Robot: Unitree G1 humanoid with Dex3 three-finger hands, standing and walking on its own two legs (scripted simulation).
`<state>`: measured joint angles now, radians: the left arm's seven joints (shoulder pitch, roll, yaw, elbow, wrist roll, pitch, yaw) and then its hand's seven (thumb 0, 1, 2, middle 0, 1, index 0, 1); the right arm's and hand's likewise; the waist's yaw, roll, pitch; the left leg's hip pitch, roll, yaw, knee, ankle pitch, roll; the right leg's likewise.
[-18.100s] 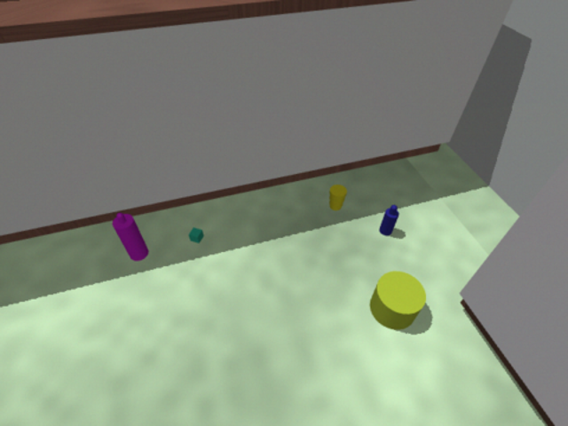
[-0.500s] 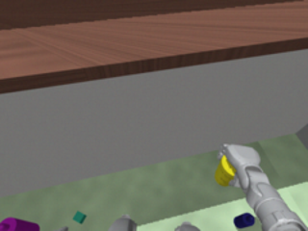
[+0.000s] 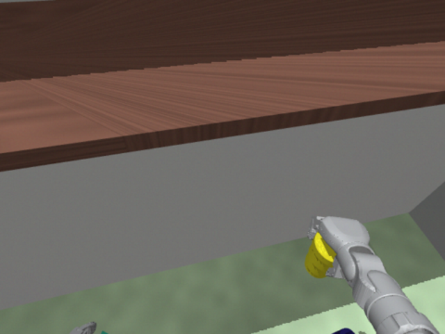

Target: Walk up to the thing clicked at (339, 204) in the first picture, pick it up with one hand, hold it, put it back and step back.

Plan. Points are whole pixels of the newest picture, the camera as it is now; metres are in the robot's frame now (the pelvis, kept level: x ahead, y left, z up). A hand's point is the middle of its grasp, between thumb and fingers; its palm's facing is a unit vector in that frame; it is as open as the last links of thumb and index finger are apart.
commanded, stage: hold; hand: right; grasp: from above
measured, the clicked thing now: (324, 256) +0.32 -0.22 -0.12
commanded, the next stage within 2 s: crouch in 1.64 s
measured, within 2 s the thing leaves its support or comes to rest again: neither
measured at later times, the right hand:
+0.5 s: hand (338, 254) +0.29 -0.21 -0.04, palm faces -0.45 +0.05 -0.89, open 9.9 cm
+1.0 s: hand (342, 254) +0.29 -0.21 -0.02, palm faces -0.44 +0.05 -0.90, open 9.9 cm
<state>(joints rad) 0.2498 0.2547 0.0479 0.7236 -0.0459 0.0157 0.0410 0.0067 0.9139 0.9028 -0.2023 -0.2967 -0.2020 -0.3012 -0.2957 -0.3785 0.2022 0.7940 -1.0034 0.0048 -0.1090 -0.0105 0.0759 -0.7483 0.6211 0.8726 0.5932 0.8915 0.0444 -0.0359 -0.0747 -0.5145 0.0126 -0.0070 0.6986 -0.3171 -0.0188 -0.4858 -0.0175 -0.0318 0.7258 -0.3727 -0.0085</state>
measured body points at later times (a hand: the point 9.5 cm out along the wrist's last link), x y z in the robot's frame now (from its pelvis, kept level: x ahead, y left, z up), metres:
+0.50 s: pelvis -0.01 +0.00 +0.01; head +0.01 +0.02 +0.46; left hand +0.11 +0.27 -0.11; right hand +0.31 -0.21 +0.01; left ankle +0.02 +0.13 -0.72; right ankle -0.01 -0.11 -0.72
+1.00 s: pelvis -0.01 +0.01 +0.02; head +0.00 +0.03 +0.47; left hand +0.13 +0.26 -0.10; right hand +0.31 -0.21 +0.03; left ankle +0.02 +0.13 -0.72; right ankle -0.01 -0.11 -0.72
